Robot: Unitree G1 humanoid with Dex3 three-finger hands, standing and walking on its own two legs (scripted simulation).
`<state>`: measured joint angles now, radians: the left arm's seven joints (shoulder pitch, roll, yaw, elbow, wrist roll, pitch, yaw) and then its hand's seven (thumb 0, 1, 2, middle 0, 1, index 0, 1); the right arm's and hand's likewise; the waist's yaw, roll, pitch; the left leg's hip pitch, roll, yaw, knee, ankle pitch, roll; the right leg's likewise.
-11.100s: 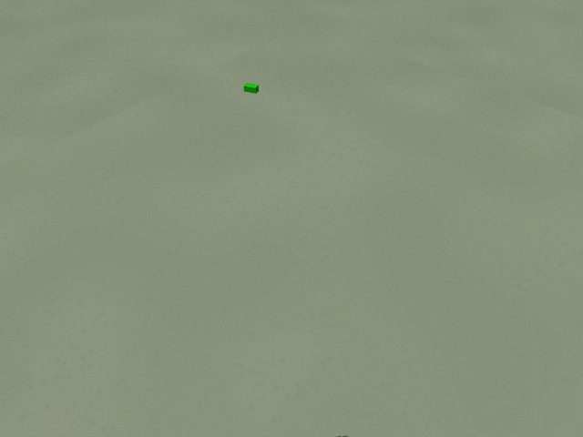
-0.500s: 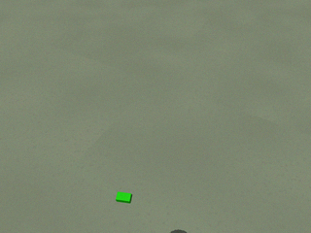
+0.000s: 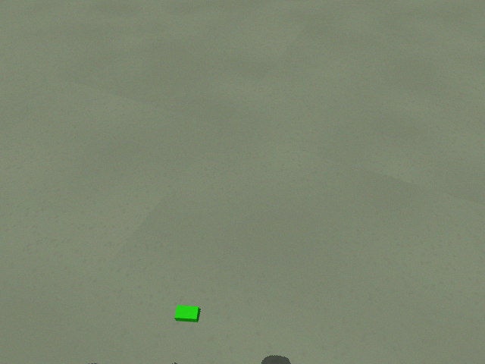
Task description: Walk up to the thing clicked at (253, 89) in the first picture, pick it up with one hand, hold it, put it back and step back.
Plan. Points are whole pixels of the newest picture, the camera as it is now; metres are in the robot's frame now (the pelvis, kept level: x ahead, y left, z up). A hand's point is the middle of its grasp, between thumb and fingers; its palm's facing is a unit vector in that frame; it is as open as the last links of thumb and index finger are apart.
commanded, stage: walk up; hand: left
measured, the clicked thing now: (187, 313) +0.43 +0.25 -0.76
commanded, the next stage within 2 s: stand in 0.36 s
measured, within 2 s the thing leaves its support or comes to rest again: neither
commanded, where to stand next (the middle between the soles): +0.04 +0.01 m, yaw +0 degrees
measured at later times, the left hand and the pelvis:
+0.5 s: hand out of the picture +0.09 +0.24 -0.15, palm faces -0.03 -0.94 -0.35, open 7.4 cm; pelvis +0.00 -0.01 +0.00, yaw +0 degrees
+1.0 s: hand out of the picture +0.08 +0.24 -0.15, palm faces -0.03 -0.94 -0.35, open 7.4 cm; pelvis +0.00 -0.02 +0.00, yaw +0 degrees
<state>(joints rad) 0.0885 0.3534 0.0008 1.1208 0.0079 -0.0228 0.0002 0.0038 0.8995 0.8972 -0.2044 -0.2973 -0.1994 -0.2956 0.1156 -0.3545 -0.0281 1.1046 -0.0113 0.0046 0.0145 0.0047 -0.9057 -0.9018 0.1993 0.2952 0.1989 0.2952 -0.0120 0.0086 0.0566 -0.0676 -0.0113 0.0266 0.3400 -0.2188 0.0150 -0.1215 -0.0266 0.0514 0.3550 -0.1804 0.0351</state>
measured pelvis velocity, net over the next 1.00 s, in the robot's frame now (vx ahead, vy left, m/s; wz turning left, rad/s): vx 0.00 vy -0.02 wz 0.01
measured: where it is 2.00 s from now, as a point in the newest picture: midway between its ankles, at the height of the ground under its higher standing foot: outside the picture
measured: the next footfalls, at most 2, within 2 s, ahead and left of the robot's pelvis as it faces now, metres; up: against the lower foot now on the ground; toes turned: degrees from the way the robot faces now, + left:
left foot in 1.70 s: -0.05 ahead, +0.13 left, +0.00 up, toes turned -1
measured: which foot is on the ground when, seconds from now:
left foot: down 0.00-1.00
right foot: down 0.00-1.00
